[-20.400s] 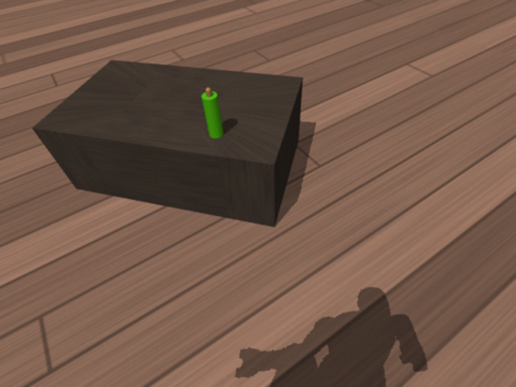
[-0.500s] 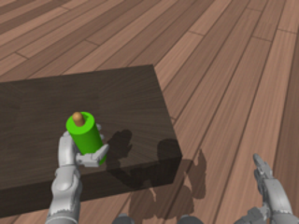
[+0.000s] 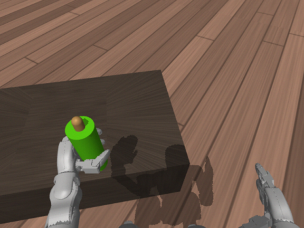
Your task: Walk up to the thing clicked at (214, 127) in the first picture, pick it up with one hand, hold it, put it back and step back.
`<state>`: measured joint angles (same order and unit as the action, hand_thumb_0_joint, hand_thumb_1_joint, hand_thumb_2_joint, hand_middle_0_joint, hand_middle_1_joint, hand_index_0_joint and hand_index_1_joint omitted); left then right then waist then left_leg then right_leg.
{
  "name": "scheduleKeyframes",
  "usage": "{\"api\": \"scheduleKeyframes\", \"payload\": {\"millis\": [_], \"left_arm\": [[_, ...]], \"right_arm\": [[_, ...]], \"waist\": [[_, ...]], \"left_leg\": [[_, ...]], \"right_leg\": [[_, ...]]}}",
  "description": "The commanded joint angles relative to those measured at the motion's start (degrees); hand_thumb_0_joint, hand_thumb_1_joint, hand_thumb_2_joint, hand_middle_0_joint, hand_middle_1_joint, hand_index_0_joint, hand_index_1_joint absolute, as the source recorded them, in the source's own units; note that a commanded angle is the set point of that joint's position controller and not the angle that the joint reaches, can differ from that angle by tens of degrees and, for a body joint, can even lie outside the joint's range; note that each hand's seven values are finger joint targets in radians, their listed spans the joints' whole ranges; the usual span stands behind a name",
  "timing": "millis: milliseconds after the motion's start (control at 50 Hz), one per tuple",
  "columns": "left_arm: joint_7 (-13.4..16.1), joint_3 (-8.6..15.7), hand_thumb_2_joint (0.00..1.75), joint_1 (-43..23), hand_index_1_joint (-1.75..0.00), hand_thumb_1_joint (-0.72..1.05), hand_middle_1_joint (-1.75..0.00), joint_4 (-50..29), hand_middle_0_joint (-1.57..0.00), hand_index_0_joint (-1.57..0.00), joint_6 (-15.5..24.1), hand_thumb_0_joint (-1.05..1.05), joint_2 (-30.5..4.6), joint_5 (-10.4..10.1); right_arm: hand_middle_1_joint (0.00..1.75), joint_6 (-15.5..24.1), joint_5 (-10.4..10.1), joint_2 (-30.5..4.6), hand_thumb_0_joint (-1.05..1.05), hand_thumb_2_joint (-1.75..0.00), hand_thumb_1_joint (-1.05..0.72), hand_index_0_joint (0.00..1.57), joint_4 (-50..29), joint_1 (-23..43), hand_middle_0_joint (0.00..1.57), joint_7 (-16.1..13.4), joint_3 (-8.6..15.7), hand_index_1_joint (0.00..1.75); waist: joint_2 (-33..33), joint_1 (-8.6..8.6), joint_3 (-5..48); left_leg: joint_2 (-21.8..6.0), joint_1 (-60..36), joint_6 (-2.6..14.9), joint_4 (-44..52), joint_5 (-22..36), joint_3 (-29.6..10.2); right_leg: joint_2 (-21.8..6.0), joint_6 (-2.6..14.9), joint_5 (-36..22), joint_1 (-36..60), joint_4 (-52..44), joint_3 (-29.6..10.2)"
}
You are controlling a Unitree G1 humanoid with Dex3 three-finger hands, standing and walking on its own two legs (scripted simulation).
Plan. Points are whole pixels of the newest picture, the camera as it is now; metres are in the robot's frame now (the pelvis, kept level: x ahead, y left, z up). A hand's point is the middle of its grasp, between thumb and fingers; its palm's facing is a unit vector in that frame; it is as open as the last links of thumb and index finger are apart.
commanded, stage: hold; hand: left
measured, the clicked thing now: (88, 144) +0.32 +0.17 +0.07
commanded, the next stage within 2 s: none
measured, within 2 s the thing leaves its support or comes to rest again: neither
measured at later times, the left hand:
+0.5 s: hand (94, 149) +0.32 +0.16 +0.05, palm faces +0.11 -0.99 -0.03, open 8.2 cm
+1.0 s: hand (92, 152) +0.31 +0.17 +0.05, palm faces +0.12 -0.99 -0.04, open 8.2 cm
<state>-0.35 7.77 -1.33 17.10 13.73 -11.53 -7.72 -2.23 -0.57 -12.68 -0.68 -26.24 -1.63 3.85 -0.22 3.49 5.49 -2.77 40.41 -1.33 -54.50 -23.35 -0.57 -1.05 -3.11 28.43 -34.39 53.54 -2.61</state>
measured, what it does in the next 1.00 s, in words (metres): stands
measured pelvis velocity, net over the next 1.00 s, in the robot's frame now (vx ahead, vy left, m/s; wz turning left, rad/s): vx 0.00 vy -0.01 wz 0.01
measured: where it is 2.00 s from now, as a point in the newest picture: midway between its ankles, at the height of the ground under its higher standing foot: outside the picture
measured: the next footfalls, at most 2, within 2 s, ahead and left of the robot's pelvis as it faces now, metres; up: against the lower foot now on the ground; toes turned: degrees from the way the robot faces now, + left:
none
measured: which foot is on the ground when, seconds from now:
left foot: down 0.00-1.00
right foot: down 0.00-1.00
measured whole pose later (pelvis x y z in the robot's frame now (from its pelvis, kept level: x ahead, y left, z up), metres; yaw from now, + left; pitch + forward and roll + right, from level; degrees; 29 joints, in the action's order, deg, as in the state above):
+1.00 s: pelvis +0.00 -0.01 +0.01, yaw +1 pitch +7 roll -1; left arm -0.8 7.7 -1.1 16.4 12.2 -11.2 -8.4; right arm 2.5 -0.2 -12.7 8.1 -23.0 -2.9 3.8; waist 0.0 2.7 4.6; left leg -2.6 37.7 -1.7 -51.9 -21.8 -1.0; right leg -1.2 -2.7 27.4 -31.9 51.7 -2.1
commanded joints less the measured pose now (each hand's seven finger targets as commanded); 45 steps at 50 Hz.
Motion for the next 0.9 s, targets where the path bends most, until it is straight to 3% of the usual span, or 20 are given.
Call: {"api": "scheduleKeyframes", "payload": {"millis": [0,60,80,120,140,180,200,240,280,300,320,380,400,440,460,520,540,660,780,880], "left_arm": [[-0.2,3.6,1.25,-20.5,-1.38,0.33,-1.37,-22.0,-1.23,-1.24,7.0,0.0,-7.7,-2.3],[-0.4,3.8,1.27,-19.8,-1.39,0.34,-1.39,-22.6,-1.24,-1.25,6.6,0.0,-7.7,-2.5],[-0.4,3.1,1.27,-20.0,-1.4,0.33,-1.39,-22.6,-1.24,-1.26,6.4,0.0,-7.2,-2.4],[-0.2,3.8,1.26,-19.9,-1.39,0.31,-1.38,-24.9,-1.23,-1.24,6.3,0.0,-8.1,-2.4],[-0.2,5.0,1.26,-19.6,-1.39,0.3,-1.38,-23.3,-1.23,-1.24,6.1,0.0,-8.9,-2.6],[-0.1,4.3,1.27,-19.7,-1.4,0.3,-1.39,-25.1,-1.23,-1.24,5.8,0.0,-8.5,-2.5],[0.2,5.3,1.26,-20.2,-1.38,0.3,-1.37,-27.3,-1.22,-1.23,5.9,0.0,-9.1,-2.6],[0.0,2.8,1.25,-19.7,-1.36,0.31,-1.36,-24.7,-1.2,-1.21,5.1,0.0,-6.5,-2.5],[0.0,3.8,1.26,-21.8,-1.37,0.34,-1.36,-25.8,-1.2,-1.21,5.2,0.0,-8.1,-2.6],[-0.2,2.8,1.27,-22.3,-1.37,0.32,-1.36,-24.1,-1.21,-1.22,5.1,0.0,-7.6,-2.4],[-0.1,3.4,1.26,-22.3,-1.36,0.32,-1.35,-25.0,-1.2,-1.21,5.1,0.0,-8.5,-2.4],[-0.4,3.0,1.26,-22.2,-1.38,0.28,-1.36,-22.3,-1.21,-1.22,4.7,0.0,-7.0,-2.7],[-0.3,4.2,1.25,-22.4,-1.37,0.28,-1.36,-21.9,-1.21,-1.21,4.6,0.0,-8.0,-2.8],[-0.3,3.6,1.25,-21.9,-1.38,0.26,-1.37,-19.6,-1.21,-1.22,4.4,0.0,-6.9,-2.9],[-0.4,2.7,1.26,-21.4,-1.38,0.27,-1.37,-19.7,-1.22,-1.23,4.5,0.0,-5.9,-2.8],[-0.2,4.8,1.26,-21.8,-1.38,0.3,-1.37,-20.1,-1.23,-1.24,5.2,0.0,-8.1,-2.5],[-0.4,3.5,1.25,-21.3,-1.38,0.29,-1.37,-21.0,-1.22,-1.24,5.5,0.0,-7.3,-2.2],[0.1,6.1,1.26,-20.6,-1.39,0.28,-1.38,-23.5,-1.23,-1.24,6.9,0.0,-8.8,-2.9],[0.0,3.6,1.27,-20.3,-1.4,0.27,-1.39,-23.9,-1.23,-1.24,6.9,0.0,-6.8,-2.5],[-0.4,3.5,1.27,-22.7,-1.39,0.29,-1.38,-22.4,-1.22,-1.23,6.3,0.0,-7.7,-2.4]], "right_arm": [[0.05,3.9,-0.1,-7.3,0.0,-0.06,0.54,0.05,-10.1,1.0,0.05,-1.0,4.5,0.05],[0.05,4.0,0.2,-7.6,0.0,-0.06,0.54,0.05,-9.7,1.1,0.05,-1.2,4.8,0.05],[0.05,4.1,0.1,-6.5,0.0,-0.06,0.54,0.05,-8.9,0.4,0.05,-1.0,3.5,0.05],[0.05,4.1,0.0,-6.7,0.0,-0.06,0.54,0.05,-9.4,1.2,0.05,-1.0,3.8,0.05],[0.05,4.1,0.0,-8.3,0.0,-0.06,0.54,0.05,-9.7,1.8,0.05,-1.3,5.4,0.05],[0.05,4.2,-0.1,-7.2,0.0,-0.06,0.55,0.05,-8.2,1.3,0.05,-1.2,4.4,0.05],[0.05,4.1,0.0,-7.1,0.0,-0.06,0.55,0.05,-8.0,1.7,0.05,-1.3,4.5,0.05],[0.05,4.5,0.0,-7.7,0.0,-0.06,0.55,0.05,-8.4,2.2,0.05,-1.5,5.0,0.05],[0.05,4.7,0.0,-6.7,0.0,-0.06,0.55,0.05,-8.0,2.4,0.05,-1.6,3.8,0.05],[0.05,4.9,-0.1,-7.7,0.0,-0.06,0.54,0.05,-7.6,2.3,0.05,-1.8,5.0,0.05],[0.05,4.9,-0.1,-7.4,0.0,-0.06,0.54,0.05,-7.5,2.2,0.05,-1.8,4.3,0.05],[0.05,5.2,0.0,-7.4,0.0,-0.06,0.55,0.05,-5.4,2.5,0.05,-1.9,4.7,0.05],[0.05,5.3,-0.1,-7.5,0.0,-0.06,0.54,0.05,-5.2,2.1,0.05,-1.9,4.4,0.05],[0.05,5.6,0.0,-9.0,0.0,-0.06,0.55,0.05,-5.9,2.9,0.05,-2.0,6.1,0.05],[0.05,5.8,0.2,-8.5,0.0,-0.05,0.55,0.05,-6.0,2.6,0.05,-1.9,5.5,0.05],[0.05,5.9,0.2,-7.4,0.0,-0.06,0.54,0.05,-3.3,2.8,0.05,-1.7,4.8,0.05],[0.05,6.2,0.3,-7.4,0.0,-0.05,0.55,0.05,-4.7,3.8,0.05,-1.6,4.5,0.05],[0.05,6.7,0.5,-7.8,0.0,-0.06,0.54,0.05,-4.4,5.1,0.05,-1.8,5.0,0.05],[0.05,7.2,0.7,-7.3,0.0,-0.06,0.54,0.05,-3.4,4.6,0.05,-2.0,4.7,0.05],[0.05,7.9,0.7,-7.5,0.0,-0.06,0.54,0.05,-1.1,3.4,0.05,-2.1,4.3,0.05]], "waist": [[4.4,-0.64,18.0],[3.7,-0.45,18.1],[4.7,-0.52,17.3],[4.7,-1.01,18.0],[3.8,-0.71,17.4],[5.1,-0.94,16.8],[5.1,-1.36,17.5],[4.0,0.01,15.7],[4.1,-0.2,17.1],[2.8,0.77,15.3],[3.4,-0.04,16.1],[3.7,-0.15,14.8],[3.4,-0.5,15.6],[2.5,0.02,14.9],[2.0,0.16,15.1],[3.6,-1.31,14.9],[3.8,-1.27,16.2],[3.8,-2.14,17.2],[2.8,-0.37,16.4],[3.8,0.52,14.9]], "left_leg": [[1.2,-16.7,0.81,8.3,13.8,1.1],[1.1,-17.4,0.92,7.9,15.8,1.2],[1.2,-17.0,0.87,8.0,15.5,1.3],[1.3,-17.0,0.98,7.9,15.8,1.5],[1.4,-16.9,1.04,7.9,15.4,1.6],[1.6,-16.8,0.97,8.2,14.5,1.8],[1.5,-16.9,0.94,8.4,14.2,1.8],[1.3,-17.3,0.86,9.2,12.6,1.5],[1.4,-17.5,0.99,9.0,12.8,1.5],[1.3,-17.5,1.05,9.3,11.8,1.4],[1.4,-17.4,1.12,9.1,12.5,1.6],[1.4,-17.2,1.05,9.6,11.5,1.4],[1.4,-17.5,1.11,9.7,12.0,1.3],[1.4,-17.3,1.17,9.7,11.3,1.5],[1.5,-17.4,1.24,9.7,11.5,1.5],[1.5,-16.8,1.0,10.1,10.3,1.5],[1.4,-17.5,0.9,10.1,10.8,1.4],[1.8,-16.4,1.08,9.1,12.0,2.1],[1.5,-16.9,1.18,9.4,11.4,1.7],[1.4,-17.5,1.09,10.3,9.1,1.5]], "right_leg": [[2.2,2.49,-19.2,2.1,-7.5,3.5],[2.2,2.24,-20.9,2.8,-7.7,3.6],[2.1,2.3,-20.8,2.7,-7.7,3.6],[1.9,2.25,-21.2,3.5,-8.0,3.3],[1.9,2.12,-21.1,3.8,-8.3,3.2],[1.8,2.2,-20.4,3.7,-8.6,3.0],[1.8,2.26,-20.1,3.7,-8.6,3.0],[2.0,2.29,-18.6,2.5,-8.9,3.2],[1.9,2.21,-19.2,3.1,-9.1,3.1],[1.9,2.03,-18.5,2.6,-9.3,3.2],[1.7,2.14,-19.2,3.0,-9.2,3.0],[1.7,2.22,-18.0,2.3,-9.3,3.2],[1.7,2.3,-18.3,2.5,-9.4,3.3],[1.7,2.18,-17.8,2.4,-9.8,3.3],[1.7,2.06,-18.2,2.8,-10.0,3.3],[1.6,2.38,-16.5,2.4,-9.9,3.3],[1.7,2.43,-16.7,3.0,-9.7,3.5],[1.4,2.24,-18.2,5.2,-10.1,2.6],[1.7,2.12,-17.9,3.8,-10.0,2.7],[1.8,2.25,-16.0,1.8,-10.5,3.0]]}}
